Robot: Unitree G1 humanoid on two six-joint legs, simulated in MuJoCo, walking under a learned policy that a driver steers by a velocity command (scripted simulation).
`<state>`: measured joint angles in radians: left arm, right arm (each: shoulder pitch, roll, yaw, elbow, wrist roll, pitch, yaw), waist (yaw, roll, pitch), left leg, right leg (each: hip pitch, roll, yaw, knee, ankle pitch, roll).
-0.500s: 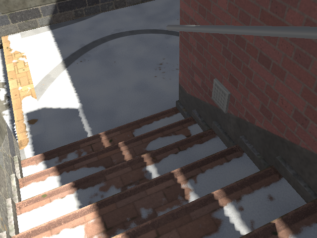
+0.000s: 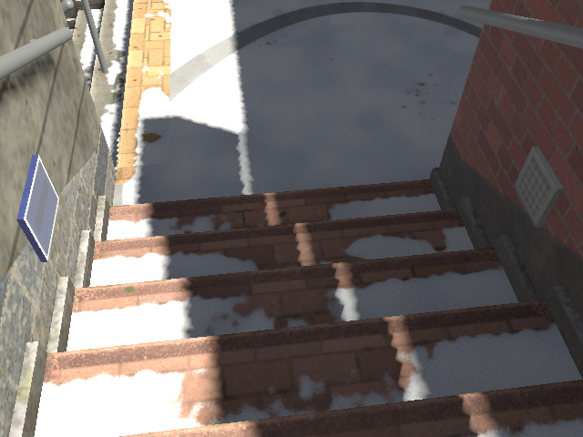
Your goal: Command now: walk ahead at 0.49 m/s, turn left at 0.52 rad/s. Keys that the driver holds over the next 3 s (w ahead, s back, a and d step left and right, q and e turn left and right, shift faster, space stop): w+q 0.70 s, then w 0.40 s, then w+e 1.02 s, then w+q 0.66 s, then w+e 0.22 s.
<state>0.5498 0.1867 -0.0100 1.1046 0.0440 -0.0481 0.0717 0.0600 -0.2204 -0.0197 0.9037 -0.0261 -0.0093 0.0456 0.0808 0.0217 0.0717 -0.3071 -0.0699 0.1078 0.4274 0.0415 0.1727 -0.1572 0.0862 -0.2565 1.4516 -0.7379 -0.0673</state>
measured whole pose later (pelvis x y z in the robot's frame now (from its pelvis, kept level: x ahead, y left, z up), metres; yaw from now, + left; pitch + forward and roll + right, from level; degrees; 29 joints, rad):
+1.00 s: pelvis +0.50 -0.05 -0.18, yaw +31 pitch +0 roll -1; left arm 0.61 0.19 0.01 1.02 0.04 -0.08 0.02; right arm 0.08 -0.22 -0.07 0.93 -0.05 0.02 0.02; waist 0.07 0.03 -0.01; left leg -0.72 -0.05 -0.14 1.08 0.03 0.10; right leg -0.09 0.03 -0.13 0.61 -0.51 -0.06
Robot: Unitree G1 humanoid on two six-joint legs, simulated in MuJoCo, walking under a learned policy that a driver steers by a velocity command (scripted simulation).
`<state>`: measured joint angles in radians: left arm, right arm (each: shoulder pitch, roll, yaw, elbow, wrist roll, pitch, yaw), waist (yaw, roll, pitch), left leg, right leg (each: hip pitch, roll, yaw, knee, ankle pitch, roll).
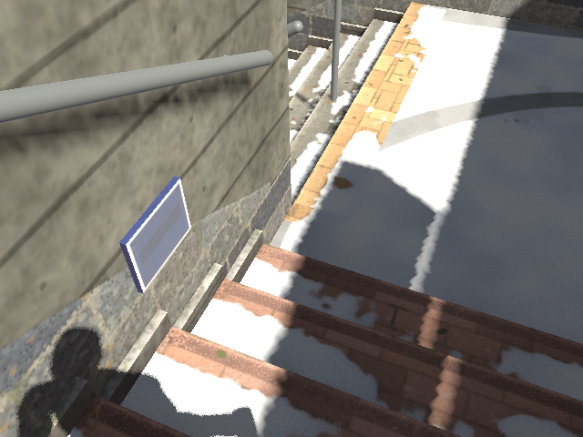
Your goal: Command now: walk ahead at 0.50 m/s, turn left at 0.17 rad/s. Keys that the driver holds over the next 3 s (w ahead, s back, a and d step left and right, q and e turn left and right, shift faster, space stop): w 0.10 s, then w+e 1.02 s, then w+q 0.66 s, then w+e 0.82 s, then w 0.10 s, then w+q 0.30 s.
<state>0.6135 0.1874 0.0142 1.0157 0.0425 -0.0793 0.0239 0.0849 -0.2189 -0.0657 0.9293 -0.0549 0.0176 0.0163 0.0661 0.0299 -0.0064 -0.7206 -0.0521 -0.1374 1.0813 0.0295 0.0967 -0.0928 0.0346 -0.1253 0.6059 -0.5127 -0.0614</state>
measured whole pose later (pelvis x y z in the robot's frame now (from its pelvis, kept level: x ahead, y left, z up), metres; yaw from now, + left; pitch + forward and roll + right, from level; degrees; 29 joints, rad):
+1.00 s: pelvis +0.52 -0.04 -0.31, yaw -24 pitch -1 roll +0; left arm 0.09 0.21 0.06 0.90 0.01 0.00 -0.01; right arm 0.41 -0.21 -0.04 0.97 -0.01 -0.03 -0.05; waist -0.07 0.02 0.10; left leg -0.48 0.10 0.04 1.92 -0.73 0.01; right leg -0.42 0.07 -0.06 0.65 -0.19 -0.12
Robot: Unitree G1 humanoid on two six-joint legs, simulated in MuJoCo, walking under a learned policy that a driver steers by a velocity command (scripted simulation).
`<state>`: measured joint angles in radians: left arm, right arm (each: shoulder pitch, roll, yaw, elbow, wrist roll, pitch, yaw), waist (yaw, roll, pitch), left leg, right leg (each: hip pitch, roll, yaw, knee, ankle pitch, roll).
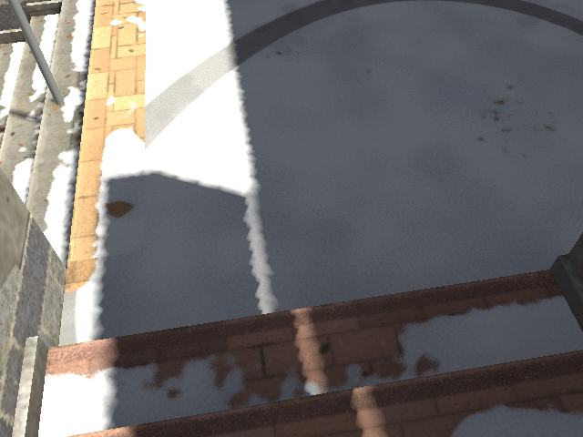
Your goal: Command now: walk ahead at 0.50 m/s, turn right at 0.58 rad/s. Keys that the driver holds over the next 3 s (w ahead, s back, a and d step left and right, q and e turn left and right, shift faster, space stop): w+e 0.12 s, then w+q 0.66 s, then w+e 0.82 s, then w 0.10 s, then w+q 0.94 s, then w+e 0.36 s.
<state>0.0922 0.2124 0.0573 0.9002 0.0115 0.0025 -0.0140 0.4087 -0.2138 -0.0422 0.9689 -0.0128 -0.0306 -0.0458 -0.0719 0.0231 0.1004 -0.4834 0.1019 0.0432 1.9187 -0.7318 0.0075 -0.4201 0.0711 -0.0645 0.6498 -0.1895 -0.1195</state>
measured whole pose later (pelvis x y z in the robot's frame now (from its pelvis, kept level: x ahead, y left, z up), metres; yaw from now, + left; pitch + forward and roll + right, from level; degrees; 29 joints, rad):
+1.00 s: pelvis +0.55 +0.17 -0.17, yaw +11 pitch +1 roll +0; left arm 0.05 0.24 0.05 0.84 0.04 -0.04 -0.04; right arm 0.52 -0.20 -0.05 0.94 0.00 -0.06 -0.05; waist -0.09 -0.05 -0.02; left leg -0.14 -0.21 -0.14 0.77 -0.61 0.15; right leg -0.65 -0.01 0.04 0.66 0.43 -0.04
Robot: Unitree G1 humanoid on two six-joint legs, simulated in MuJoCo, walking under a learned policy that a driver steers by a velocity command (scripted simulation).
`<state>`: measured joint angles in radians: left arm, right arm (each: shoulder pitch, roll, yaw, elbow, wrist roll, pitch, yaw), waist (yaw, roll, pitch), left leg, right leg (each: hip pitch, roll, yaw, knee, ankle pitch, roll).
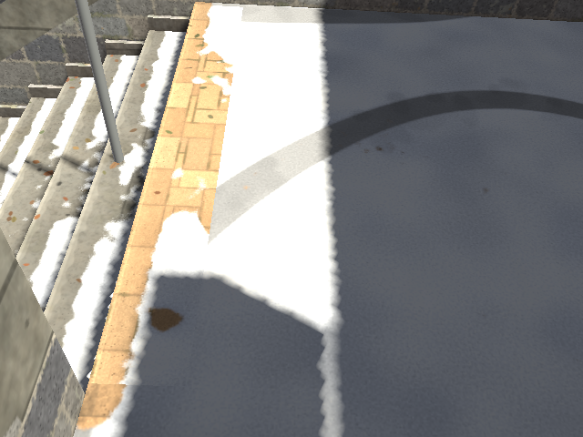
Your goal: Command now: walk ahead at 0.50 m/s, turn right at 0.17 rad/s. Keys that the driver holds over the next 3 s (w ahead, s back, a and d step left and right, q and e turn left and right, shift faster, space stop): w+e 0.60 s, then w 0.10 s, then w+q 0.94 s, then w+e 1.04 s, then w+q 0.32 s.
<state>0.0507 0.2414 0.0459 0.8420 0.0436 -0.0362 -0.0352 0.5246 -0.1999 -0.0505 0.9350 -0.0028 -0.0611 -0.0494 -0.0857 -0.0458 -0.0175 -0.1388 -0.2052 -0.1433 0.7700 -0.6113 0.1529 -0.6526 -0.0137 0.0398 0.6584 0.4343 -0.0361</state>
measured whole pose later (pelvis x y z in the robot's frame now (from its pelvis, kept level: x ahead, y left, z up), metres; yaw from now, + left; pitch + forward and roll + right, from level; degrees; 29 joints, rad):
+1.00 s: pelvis +0.64 -0.04 -0.26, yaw -20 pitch +1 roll +1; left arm 0.01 0.24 0.02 0.86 0.05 -0.03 -0.02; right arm 0.56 -0.15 -0.03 1.03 0.01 -0.08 -0.01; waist -0.08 -0.06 0.04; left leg -0.08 -0.13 -0.09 0.37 -0.30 0.09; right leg -0.71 -0.01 0.02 0.86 -0.05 -0.02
